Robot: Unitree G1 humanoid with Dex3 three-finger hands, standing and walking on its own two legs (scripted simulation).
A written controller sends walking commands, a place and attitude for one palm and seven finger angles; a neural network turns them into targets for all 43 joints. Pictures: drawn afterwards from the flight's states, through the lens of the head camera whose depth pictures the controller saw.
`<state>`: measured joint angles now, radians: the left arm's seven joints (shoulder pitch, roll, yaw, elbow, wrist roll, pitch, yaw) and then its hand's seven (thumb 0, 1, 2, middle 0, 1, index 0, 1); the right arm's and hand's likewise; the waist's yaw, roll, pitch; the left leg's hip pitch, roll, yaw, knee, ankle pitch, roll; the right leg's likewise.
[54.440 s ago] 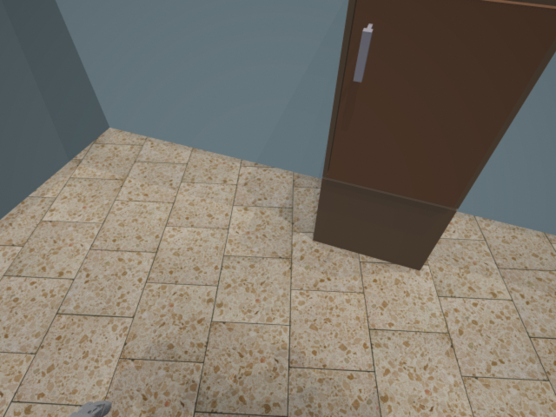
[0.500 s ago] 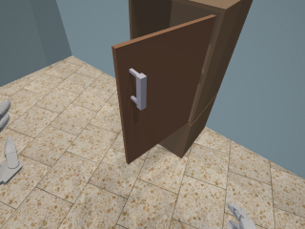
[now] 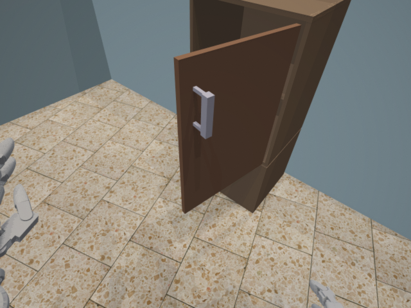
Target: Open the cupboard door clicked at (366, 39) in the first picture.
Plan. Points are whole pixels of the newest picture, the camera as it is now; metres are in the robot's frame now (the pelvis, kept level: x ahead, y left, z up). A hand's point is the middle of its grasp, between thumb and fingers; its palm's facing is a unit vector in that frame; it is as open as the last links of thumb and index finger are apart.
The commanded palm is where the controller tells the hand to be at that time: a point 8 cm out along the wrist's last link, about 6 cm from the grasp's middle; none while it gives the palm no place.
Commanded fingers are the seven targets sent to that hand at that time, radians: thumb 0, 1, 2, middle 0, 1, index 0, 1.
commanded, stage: let the arm hang, fingers relaxed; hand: left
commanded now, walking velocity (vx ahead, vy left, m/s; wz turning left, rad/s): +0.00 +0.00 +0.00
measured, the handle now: (201, 112) +0.53 +0.06 +0.12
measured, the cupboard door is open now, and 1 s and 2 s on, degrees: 78 78 78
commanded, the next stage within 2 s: look to check the result in 1.20 s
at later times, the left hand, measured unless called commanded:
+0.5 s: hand out of the picture -0.04 +0.18 -0.18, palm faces +0.09 -0.99 -0.14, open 7.0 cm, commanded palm none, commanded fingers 0.00 0.90 0.90 -0.20 -0.30 -0.20 -0.30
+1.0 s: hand out of the picture -0.05 +0.14 -0.17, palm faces +0.12 -0.98 -0.14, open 7.4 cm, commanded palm none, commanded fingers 0.00 0.90 0.90 -0.20 -0.30 -0.20 -0.30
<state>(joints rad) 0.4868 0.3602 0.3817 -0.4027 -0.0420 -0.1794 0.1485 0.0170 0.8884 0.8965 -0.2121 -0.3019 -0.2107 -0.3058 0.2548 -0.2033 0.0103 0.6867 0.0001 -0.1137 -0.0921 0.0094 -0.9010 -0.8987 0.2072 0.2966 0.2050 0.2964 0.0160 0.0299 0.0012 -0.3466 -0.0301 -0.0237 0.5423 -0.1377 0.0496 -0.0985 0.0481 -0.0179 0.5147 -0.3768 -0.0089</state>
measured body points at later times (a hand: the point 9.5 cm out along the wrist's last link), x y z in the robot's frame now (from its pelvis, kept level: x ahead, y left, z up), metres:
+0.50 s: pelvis +0.00 +0.01 +0.01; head +0.02 +0.03 +0.45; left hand -0.04 +0.23 -0.16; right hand +0.03 -0.24 -0.13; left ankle +0.08 +0.09 -0.73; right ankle -0.05 -0.10 -0.73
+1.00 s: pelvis +0.00 +0.00 +0.01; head -0.01 -0.01 +0.46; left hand -0.06 +0.19 -0.16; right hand -0.01 -0.20 -0.16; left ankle +0.08 +0.09 -0.73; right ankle -0.05 -0.10 -0.73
